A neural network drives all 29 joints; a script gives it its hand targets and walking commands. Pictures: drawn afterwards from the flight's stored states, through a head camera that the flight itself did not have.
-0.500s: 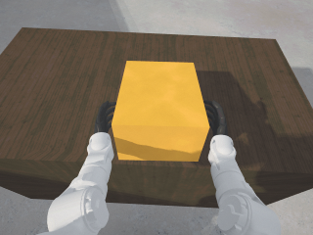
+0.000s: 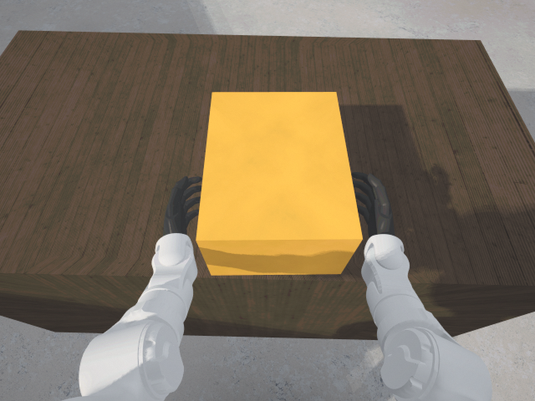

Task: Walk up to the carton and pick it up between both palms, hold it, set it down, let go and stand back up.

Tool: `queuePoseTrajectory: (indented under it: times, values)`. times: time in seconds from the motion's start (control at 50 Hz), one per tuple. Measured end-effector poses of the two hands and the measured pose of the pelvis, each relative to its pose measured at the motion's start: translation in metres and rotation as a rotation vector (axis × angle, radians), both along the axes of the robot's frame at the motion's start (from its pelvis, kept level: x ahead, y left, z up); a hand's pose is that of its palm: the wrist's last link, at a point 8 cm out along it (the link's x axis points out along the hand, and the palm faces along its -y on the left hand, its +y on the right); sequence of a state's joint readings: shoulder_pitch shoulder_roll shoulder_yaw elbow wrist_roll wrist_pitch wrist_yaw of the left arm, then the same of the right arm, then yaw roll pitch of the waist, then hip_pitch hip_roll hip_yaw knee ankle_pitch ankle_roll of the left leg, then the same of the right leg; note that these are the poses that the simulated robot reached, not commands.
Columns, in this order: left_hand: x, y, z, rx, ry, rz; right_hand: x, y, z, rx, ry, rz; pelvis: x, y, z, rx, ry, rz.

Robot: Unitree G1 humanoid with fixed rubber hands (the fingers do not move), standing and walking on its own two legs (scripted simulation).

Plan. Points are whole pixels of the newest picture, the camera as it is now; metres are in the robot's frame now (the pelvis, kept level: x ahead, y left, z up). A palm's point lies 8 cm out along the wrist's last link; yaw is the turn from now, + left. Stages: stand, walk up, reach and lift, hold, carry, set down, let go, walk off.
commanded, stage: set down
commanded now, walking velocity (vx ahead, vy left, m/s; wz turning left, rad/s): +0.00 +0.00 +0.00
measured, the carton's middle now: (275, 181) +0.49 +0.02 -0.03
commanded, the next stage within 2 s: none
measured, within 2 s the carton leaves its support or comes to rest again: neither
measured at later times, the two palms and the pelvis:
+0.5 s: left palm (170, 215) +0.40 +0.19 +0.00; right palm (387, 215) +0.41 -0.16 +0.00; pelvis -0.02 +0.00 -0.02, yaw -1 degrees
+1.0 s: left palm (147, 197) +0.42 +0.22 +0.02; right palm (423, 184) +0.44 -0.21 +0.04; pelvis -0.03 -0.01 -0.03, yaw -1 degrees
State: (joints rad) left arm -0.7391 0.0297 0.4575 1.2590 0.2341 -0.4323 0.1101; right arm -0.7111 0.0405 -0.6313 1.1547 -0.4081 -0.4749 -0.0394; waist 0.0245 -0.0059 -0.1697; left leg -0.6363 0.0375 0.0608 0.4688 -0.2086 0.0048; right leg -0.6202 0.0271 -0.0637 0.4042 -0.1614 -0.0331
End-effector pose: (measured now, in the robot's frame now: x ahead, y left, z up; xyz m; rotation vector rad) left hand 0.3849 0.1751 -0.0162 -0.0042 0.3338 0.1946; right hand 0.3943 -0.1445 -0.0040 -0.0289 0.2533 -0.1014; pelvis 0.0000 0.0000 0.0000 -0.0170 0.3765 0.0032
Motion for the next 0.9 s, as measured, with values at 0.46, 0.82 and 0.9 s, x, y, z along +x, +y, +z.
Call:
queuePoseTrajectory:
  times: [0.46, 0.82, 0.9]
  values:
    - [0.01, 0.009, 0.006, 0.016, 0.0, -0.012, 0.014, -0.013, -0.004, -0.024, 0.067, 0.083, -0.019, -0.003, -0.017, 0.004, 0.101, -0.018]
    - [0.031, 0.049, 0.032, 0.042, -0.006, 0.01, 0.048, -0.064, 0.041, -0.006, 0.035, 0.003, -0.022, -0.001, -0.034, -0.011, 0.121, -0.016]
    - [0.031, 0.048, 0.032, 0.033, -0.017, -0.002, 0.05, -0.066, 0.043, 0.003, 0.021, 0.019, -0.023, -0.003, -0.035, -0.01, 0.129, -0.015]
